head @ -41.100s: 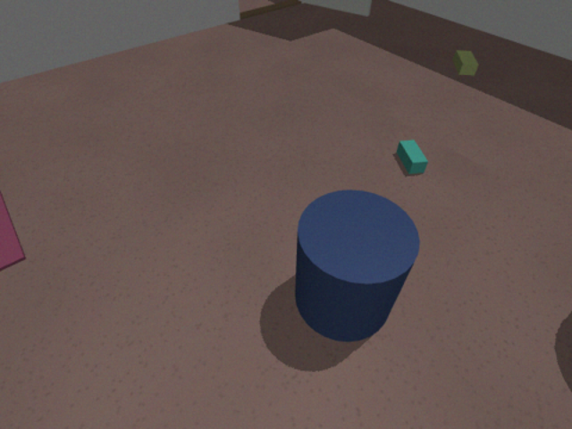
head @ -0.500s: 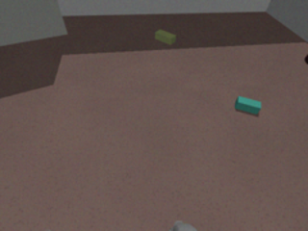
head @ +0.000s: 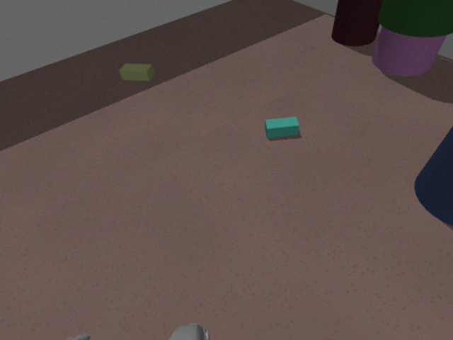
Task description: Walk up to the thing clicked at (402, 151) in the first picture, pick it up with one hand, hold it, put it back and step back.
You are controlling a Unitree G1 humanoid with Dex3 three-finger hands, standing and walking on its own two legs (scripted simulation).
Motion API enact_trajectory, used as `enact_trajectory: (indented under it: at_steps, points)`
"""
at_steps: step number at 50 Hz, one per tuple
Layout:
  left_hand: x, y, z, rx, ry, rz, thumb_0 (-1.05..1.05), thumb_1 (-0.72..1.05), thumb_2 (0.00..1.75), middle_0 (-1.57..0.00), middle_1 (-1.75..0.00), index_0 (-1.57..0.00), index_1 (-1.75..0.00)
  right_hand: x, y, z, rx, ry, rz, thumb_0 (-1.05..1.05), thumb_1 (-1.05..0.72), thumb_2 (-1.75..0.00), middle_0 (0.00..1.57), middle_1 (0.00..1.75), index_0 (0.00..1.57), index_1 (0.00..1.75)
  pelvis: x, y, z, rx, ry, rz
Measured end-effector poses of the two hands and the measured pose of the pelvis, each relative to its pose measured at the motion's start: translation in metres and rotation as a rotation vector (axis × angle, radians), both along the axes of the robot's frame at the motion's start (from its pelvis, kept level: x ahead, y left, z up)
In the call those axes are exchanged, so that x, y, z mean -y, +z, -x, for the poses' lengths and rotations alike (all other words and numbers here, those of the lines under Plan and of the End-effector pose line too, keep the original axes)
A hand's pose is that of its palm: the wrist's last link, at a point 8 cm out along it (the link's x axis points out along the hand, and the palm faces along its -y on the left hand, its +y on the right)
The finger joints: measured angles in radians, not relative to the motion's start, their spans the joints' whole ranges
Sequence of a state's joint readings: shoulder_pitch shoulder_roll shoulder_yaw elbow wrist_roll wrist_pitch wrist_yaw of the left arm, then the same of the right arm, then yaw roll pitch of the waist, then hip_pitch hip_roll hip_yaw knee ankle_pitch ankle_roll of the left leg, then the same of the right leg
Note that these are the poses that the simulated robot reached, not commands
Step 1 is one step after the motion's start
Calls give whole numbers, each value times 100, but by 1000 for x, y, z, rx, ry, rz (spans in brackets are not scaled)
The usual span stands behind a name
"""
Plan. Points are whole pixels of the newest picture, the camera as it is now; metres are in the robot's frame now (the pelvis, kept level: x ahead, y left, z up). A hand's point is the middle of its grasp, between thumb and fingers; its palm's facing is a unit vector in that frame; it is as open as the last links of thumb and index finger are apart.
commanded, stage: walk up
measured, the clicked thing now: (281, 127) +1.41 -0.23 -0.72
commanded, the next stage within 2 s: stand in 1.64 s
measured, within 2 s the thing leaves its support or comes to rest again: neither
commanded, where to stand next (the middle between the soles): +0.08 +0.04 m, yaw -25 degrees
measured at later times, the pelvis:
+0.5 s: pelvis +0.00 +0.07 -0.03, yaw -16 degrees
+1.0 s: pelvis -0.02 +0.06 -0.01, yaw -27 degrees
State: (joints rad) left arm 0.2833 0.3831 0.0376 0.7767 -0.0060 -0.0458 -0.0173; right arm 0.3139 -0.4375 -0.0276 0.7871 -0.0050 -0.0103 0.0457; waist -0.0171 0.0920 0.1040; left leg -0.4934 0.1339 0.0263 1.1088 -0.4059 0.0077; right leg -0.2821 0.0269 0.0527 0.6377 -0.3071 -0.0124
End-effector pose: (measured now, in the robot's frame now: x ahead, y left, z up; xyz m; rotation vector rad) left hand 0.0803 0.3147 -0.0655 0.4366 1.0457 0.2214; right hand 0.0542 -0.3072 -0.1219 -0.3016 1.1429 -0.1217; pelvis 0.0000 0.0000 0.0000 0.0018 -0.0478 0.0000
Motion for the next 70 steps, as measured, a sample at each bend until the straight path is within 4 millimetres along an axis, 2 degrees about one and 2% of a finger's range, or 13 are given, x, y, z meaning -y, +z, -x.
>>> enact_trajectory:
  at_steps: [7,13,17,23,30,33,38,43,48,52,56,63,70]
  points:
    - [-11,-17,-13,-76,-56,-23,1,90,90,-20,-30,-20,-30,-17,0,-42,80,-61,16,1,-90,-90,20,30,20,30,-17,-8,-16,-4,-86,7]
    - [-39,-52,-48,-75,-121,-22,1,90,90,-21,-30,-20,-30,-27,-4,-49,96,-109,98,1,-90,-90,20,30,20,30,-44,-31,-20,-24,-118,-9]
    - [-43,-64,-68,-71,-170,-14,1,90,90,-20,-30,-20,-30,-39,4,-33,98,-141,110,1,-90,-90,20,30,20,30,-57,-32,-10,-7,-192,3]
    - [-38,-61,-81,-96,-256,18,1,90,90,-20,-30,-20,-30,-42,15,12,104,-213,129,1,-90,-90,20,30,20,30,-65,-25,1,-22,-253,11]
    - [-31,-45,-75,-79,-316,-28,1,90,90,-20,-30,-20,-30,-23,-2,81,69,-323,137,1,-90,-90,20,30,21,30,-60,-31,15,-8,-324,41]
    - [-32,-36,-68,-79,-321,-54,1,90,90,-20,-30,-20,-30,-27,-5,105,19,-381,115,1,-90,-90,20,30,20,30,-55,-25,15,-7,-359,5]
    - [-32,-28,-69,-104,-342,-63,1,90,90,-20,-30,-20,-30,-38,-5,129,-9,-427,90,1,-90,-90,20,30,20,30,-59,-16,17,-14,-400,-8]
    - [-28,-39,-88,-99,-379,-30,1,90,90,-20,-30,-20,-30,-58,-6,146,-42,-452,89,1,-90,-90,20,30,20,30,-69,-18,16,-14,-415,-26]
    - [-7,-43,-108,-79,-432,18,1,90,90,-20,-30,-20,-30,-75,1,163,-50,-480,72,1,-90,-90,20,30,20,30,-69,-13,15,-13,-452,-8]
    - [7,-44,-116,-51,-451,40,1,90,90,-20,-30,-20,-30,-72,2,171,-60,-501,67,1,-90,-90,20,30,20,30,-60,-13,16,-5,-457,10]
    - [14,-44,-120,-52,-453,50,1,90,90,-20,-30,-20,-30,-67,1,170,-68,-519,74,1,-90,-90,20,30,20,30,-60,-12,11,-6,-469,-3]
    - [22,-40,-134,-69,-450,54,1,90,90,-20,-30,-20,-30,-67,2,158,-59,-530,62,1,-90,-90,20,30,20,30,-61,-6,3,-13,-481,-4]
    - [23,-38,-144,-94,-448,47,1,90,90,-20,-30,-20,-30,-67,3,136,-44,-529,45,1,-90,-90,20,30,20,30,-62,-1,-3,-16,-490,-18]
